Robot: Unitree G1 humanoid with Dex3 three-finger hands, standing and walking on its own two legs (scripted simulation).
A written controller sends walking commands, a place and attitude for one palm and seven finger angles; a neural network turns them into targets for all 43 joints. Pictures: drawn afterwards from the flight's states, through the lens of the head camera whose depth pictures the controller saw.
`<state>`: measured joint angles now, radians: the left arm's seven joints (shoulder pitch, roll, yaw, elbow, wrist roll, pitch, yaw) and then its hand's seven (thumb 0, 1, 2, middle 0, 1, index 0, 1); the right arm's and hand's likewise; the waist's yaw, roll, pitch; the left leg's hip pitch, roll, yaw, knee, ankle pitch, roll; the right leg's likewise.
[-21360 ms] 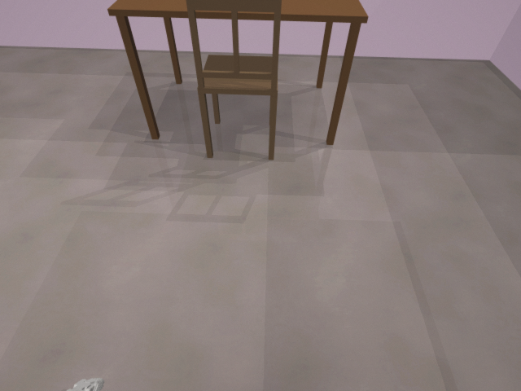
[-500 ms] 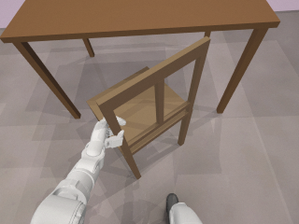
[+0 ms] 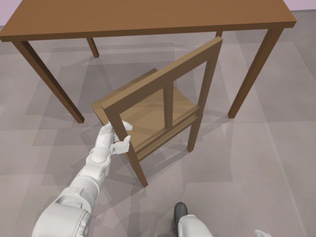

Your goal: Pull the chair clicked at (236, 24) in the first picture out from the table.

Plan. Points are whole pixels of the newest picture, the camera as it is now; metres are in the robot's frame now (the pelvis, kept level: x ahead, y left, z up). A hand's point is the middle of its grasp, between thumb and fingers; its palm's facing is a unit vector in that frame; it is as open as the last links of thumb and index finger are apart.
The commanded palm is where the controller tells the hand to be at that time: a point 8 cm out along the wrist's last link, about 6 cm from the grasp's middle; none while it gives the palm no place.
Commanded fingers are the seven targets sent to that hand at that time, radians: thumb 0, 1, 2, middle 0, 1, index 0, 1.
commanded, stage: step backward, pulling the chair out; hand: left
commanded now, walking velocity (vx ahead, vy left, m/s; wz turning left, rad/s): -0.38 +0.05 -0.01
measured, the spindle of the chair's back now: (168, 107) +0.51 -0.04 -0.08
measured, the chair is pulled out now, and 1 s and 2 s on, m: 0.23 0.23 0.23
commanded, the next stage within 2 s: stop walking, hand still on the chair in 0.38 s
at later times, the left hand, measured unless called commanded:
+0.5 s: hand (124, 143) +0.37 +0.10 -0.06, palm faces -0.14 -0.96 -0.25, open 5.8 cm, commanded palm +0.36 +0.15 -0.03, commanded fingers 0.00 0.90 0.90 -0.50 -1.45 -0.50 -1.45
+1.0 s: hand (124, 143) +0.37 +0.10 -0.05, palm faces -0.14 -0.97 -0.20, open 5.8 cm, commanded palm +0.36 +0.15 -0.03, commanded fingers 0.00 0.90 0.90 -0.50 -1.45 -0.50 -1.45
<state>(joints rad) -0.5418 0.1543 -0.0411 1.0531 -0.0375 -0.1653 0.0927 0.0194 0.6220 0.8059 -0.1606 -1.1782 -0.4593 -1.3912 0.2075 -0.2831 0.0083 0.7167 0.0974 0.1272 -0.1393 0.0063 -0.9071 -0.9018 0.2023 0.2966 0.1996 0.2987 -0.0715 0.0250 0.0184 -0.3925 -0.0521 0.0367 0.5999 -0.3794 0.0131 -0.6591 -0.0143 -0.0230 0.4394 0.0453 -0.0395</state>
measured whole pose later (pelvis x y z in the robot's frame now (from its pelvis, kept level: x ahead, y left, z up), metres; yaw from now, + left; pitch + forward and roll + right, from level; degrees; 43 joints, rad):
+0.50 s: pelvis +0.00 +0.01 +0.00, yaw +0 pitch +10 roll +3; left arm -0.53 0.15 -0.05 1.07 -0.03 -0.17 0.08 0.02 0.60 0.82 -0.17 -1.20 -0.47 -1.40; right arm 0.24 -0.27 0.01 0.73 0.09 0.14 -0.14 0.01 -0.91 -0.90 0.20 0.30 0.20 0.30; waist -0.07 0.03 0.00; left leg -0.40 -0.06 0.05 0.63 -0.40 0.02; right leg -0.68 -0.02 -0.01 0.49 0.02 -0.04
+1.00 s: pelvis +0.06 +0.01 +0.01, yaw -1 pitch +4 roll +0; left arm -0.32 0.11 -0.10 0.85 -0.02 -0.08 0.07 0.04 0.58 0.80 -0.16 -1.22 -0.49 -1.43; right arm 0.23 -0.26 0.00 0.62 0.07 0.13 -0.13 0.01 -0.91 -0.90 0.20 0.30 0.20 0.30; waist -0.03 0.06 0.04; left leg -0.14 -0.01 0.02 0.50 -0.44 0.01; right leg -0.47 0.03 -0.05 0.49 -0.09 -0.04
